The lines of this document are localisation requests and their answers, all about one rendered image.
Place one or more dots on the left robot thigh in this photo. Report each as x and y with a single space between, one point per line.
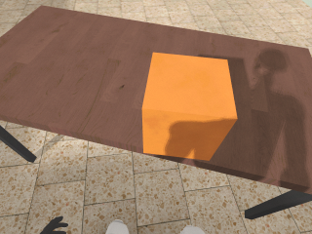
117 228

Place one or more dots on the left robot shin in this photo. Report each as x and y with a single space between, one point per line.
116 220

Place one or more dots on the carton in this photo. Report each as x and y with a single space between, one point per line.
188 106

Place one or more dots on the table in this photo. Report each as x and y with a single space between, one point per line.
84 75

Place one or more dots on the robot left hand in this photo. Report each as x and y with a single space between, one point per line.
54 224

